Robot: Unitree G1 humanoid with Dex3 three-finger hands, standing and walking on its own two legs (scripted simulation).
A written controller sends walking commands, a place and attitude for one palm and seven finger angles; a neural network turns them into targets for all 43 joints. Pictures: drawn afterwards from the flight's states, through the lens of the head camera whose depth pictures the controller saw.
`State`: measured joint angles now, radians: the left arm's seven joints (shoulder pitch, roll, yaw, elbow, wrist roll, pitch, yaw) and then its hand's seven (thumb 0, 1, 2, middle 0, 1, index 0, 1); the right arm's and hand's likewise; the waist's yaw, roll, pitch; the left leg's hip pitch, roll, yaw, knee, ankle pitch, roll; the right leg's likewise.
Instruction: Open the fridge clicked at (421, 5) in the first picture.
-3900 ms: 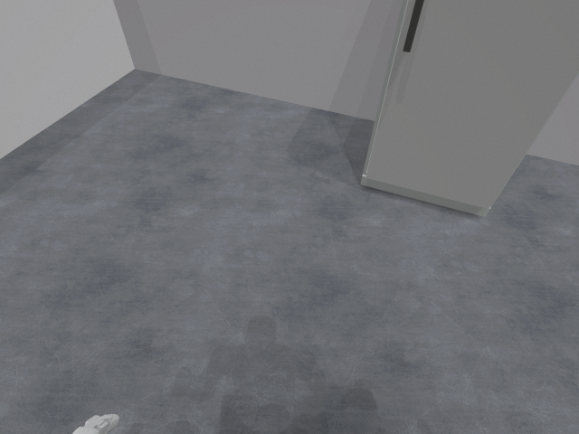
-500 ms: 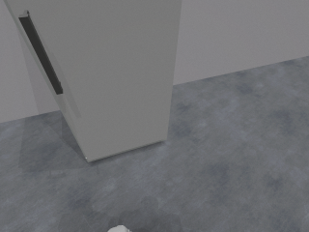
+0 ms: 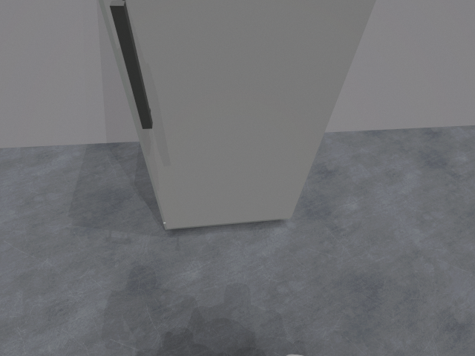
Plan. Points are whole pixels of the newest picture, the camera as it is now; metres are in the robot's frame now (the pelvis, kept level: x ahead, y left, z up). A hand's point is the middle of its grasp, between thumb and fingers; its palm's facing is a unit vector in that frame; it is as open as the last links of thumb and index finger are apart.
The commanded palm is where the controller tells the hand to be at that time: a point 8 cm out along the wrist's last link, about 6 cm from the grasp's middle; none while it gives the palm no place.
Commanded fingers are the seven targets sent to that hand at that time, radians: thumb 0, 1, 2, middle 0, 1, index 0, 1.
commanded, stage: turn to face it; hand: left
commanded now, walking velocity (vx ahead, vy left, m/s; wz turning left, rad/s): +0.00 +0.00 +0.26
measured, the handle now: (136, 69) +0.66 +0.27 +0.11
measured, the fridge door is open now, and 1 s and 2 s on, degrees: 0 0 0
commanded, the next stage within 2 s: take the last steps up to it in 0.16 s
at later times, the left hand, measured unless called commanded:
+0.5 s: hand out of the picture -0.03 +0.14 -0.17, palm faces +0.23 -0.95 -0.22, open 7.3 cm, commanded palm none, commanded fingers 0.00 0.90 0.90 -0.20 -0.30 -0.20 -0.30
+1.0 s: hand (143, 336) +0.18 +0.19 -0.18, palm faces +0.12 -0.97 -0.20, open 7.4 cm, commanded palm none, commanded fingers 0.00 0.90 0.90 -0.20 -0.30 -0.20 -0.30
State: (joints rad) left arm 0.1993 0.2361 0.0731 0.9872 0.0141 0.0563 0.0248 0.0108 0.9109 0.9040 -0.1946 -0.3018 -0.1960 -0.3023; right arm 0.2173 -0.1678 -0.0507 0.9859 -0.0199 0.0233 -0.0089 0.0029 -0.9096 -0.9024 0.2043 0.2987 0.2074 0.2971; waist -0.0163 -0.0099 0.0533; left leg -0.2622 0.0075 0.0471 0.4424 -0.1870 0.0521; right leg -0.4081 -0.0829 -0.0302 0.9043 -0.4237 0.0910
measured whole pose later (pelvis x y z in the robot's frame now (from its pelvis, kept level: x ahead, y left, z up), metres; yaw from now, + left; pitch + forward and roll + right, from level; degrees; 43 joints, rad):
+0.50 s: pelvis -0.01 -0.04 +0.00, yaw +10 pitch +0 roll +1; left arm 0.32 0.17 0.03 1.02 0.03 -0.03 0.01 0.01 0.91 0.90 -0.20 -0.30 -0.20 -0.30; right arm 0.23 -0.21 -0.08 1.04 -0.03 0.06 0.02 0.01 -0.91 -0.90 0.20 0.30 0.20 0.30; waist 0.03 0.01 0.02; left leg -0.34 0.07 0.05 0.81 -0.40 -0.04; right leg -0.17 -0.08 -0.18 0.42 -0.25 -0.01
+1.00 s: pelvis +0.13 +0.00 -0.02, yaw +8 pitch -1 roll +1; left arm 0.16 0.18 0.05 1.03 0.02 -0.02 -0.02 0.01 0.91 0.90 -0.19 -0.30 -0.20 -0.30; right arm 0.44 -0.13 -0.04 1.16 -0.02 -0.04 -0.02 0.00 -0.91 -0.90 0.20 0.30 0.21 0.30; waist -0.04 0.00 0.07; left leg 0.08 0.05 0.14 0.40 -0.44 -0.03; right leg -0.45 -0.07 -0.12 0.63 -0.21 -0.01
